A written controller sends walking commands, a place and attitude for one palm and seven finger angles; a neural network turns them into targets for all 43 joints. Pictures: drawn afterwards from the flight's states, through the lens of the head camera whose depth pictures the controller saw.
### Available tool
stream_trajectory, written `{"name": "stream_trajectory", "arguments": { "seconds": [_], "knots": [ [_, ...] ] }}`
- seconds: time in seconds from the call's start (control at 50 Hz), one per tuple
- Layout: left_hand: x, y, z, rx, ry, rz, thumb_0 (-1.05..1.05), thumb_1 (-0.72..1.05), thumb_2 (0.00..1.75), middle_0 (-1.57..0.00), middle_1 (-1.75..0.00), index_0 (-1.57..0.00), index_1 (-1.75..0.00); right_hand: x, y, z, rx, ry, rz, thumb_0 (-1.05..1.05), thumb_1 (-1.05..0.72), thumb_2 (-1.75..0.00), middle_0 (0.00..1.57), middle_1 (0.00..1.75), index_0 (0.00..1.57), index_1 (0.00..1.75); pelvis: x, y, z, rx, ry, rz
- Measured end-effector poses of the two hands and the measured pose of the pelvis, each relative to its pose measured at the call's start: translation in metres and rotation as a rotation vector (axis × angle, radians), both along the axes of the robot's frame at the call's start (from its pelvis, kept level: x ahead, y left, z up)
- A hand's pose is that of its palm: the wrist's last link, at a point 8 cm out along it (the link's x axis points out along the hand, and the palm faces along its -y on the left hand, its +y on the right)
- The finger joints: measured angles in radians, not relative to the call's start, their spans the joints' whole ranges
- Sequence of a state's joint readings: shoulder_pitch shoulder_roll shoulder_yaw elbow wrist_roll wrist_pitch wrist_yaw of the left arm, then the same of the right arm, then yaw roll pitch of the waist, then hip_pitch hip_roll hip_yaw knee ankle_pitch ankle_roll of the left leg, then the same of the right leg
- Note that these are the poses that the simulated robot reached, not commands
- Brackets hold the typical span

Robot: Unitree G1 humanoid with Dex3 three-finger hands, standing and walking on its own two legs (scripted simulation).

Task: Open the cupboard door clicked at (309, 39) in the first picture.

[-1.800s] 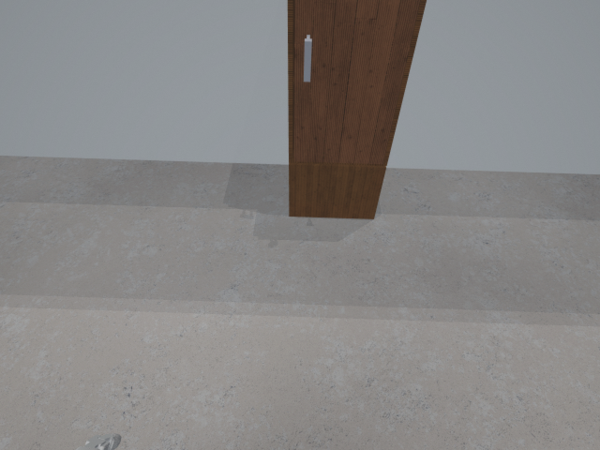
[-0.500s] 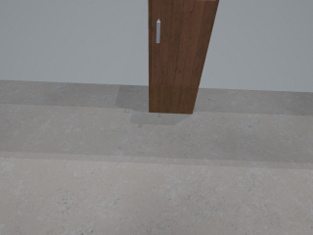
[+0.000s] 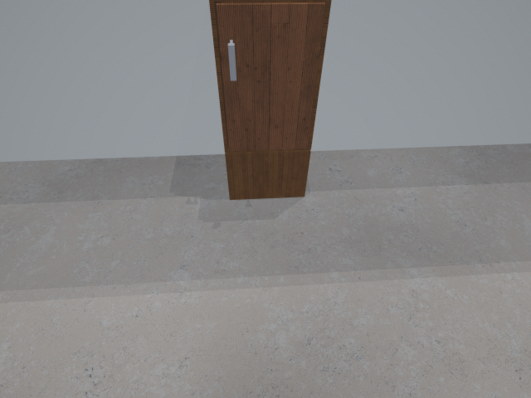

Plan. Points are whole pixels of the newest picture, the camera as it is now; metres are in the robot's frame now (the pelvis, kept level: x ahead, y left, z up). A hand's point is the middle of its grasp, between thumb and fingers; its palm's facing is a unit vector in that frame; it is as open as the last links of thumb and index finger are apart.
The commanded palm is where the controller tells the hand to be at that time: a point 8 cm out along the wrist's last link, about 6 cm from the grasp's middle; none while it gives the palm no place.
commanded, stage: walk to a spot facing it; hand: left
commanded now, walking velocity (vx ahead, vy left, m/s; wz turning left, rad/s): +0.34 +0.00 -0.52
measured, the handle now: (232, 60) +1.18 +0.21 +0.00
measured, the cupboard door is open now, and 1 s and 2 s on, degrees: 0 0 0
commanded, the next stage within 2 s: turn to face it in 1.22 s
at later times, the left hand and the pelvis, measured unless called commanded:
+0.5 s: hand out of the picture +0.11 +0.14 -0.16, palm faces -0.06 -0.99 -0.16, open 7.4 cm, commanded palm none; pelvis +0.17 -0.02 +0.00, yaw -10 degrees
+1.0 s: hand (216, 236) +0.51 +0.16 -0.16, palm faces -0.35 -0.92 -0.18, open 7.4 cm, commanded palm none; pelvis +0.36 +0.02 +0.01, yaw -24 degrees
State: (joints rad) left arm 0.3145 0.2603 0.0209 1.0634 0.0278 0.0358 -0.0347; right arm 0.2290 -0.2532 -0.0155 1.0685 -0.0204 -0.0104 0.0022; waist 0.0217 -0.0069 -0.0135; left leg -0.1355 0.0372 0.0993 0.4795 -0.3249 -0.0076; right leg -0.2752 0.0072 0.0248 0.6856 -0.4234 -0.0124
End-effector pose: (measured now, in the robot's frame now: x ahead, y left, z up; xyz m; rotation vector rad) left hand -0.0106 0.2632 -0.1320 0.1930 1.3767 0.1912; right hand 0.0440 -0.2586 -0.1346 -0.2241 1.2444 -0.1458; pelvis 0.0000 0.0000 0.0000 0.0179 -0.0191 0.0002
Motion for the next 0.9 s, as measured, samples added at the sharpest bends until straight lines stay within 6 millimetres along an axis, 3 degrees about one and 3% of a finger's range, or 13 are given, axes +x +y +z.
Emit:
{"name": "stream_trajectory", "arguments": {
  "seconds": [0.12,0.2,0.38,0.48,0.58,0.64,0.68,0.78,0.84,0.9],
  "knots": [
    [0.043,-0.038,-0.008,-0.021,-0.019,-0.054,0.01,0.91,0.90,-0.20,-0.30,-0.20,-0.30,-0.032,-0.016,-0.026,0.039,0.115,-0.106,0.01,-0.90,-0.90,0.20,0.30,0.20,0.30,0.029,-0.024,-0.014,-0.002,-0.003,-0.054],
    [0.060,-0.059,-0.006,-0.026,-0.056,-0.024,0.01,0.91,0.90,-0.20,-0.30,-0.20,-0.30,-0.020,-0.025,-0.022,0.045,0.171,-0.113,0.01,-0.90,-0.90,0.20,0.30,0.20,0.30,0.051,-0.036,-0.009,-0.016,-0.006,-0.062],
    [0.086,-0.084,0.004,-0.084,0.076,-0.071,0.01,0.91,0.90,-0.20,-0.30,-0.20,-0.30,0.097,-0.026,0.006,0.055,-0.055,-0.164,0.01,-0.90,-0.90,0.20,0.30,0.20,0.30,0.111,-0.037,0.008,-0.017,0.020,-0.139],
    [0.119,-0.077,-0.001,-0.089,0.109,-0.064,0.01,0.91,0.90,-0.20,-0.30,-0.20,-0.30,0.169,-0.011,0.008,0.068,-0.119,-0.149,0.01,-0.91,-0.90,0.20,0.30,0.20,0.30,0.156,-0.027,0.004,-0.032,0.023,-0.163],
    [0.163,-0.055,-0.018,-0.095,0.150,-0.055,0.01,0.91,0.90,-0.20,-0.30,-0.20,-0.30,0.247,0.013,0.005,0.062,-0.172,-0.120,0.01,-0.90,-0.90,0.20,0.30,0.20,0.30,0.213,-0.009,-0.009,-0.045,0.024,-0.185],
    [0.201,-0.036,-0.033,-0.102,0.182,-0.080,0.01,0.91,0.90,-0.20,-0.30,-0.20,-0.30,0.280,0.025,0.001,0.032,-0.221,-0.140,0.01,-0.90,-0.90,0.20,0.30,0.20,0.30,0.245,0.004,-0.020,-0.043,0.015,-0.220],
    [0.237,-0.025,-0.035,-0.099,0.171,-0.123,0.01,0.91,0.90,-0.20,-0.30,-0.20,-0.30,0.284,0.031,0.005,0.022,-0.227,-0.181,0.01,-0.90,-0.90,0.20,0.30,0.20,0.30,0.261,0.010,-0.017,-0.041,0.003,-0.260],
    [0.353,-0.010,-0.023,-0.089,0.034,-0.242,0.01,0.91,0.90,-0.20,-0.30,-0.20,-0.30,0.261,0.039,0.018,-0.021,-0.165,-0.342,-0.01,-0.93,-0.90,0.20,0.30,0.20,0.30,0.298,0.020,-0.001,-0.044,-0.004,-0.323],
    [0.419,-0.012,-0.015,-0.085,-0.062,-0.295,0.01,0.91,0.90,-0.20,-0.30,-0.19,-0.30,0.241,0.038,0.023,-0.051,-0.094,-0.401,-0.02,-0.94,-0.90,0.20,0.30,0.20,0.30,0.317,0.023,0.005,-0.043,-0.001,-0.354],
    [0.473,-0.021,-0.009,-0.089,-0.132,-0.341,0.01,0.92,0.90,-0.19,-0.30,-0.19,-0.30,0.222,0.045,0.021,-0.051,-0.013,-0.454,-0.01,-0.94,-0.90,0.20,0.30,0.20,0.30,0.334,0.024,0.006,-0.040,0.001,-0.382]
  ]
}}
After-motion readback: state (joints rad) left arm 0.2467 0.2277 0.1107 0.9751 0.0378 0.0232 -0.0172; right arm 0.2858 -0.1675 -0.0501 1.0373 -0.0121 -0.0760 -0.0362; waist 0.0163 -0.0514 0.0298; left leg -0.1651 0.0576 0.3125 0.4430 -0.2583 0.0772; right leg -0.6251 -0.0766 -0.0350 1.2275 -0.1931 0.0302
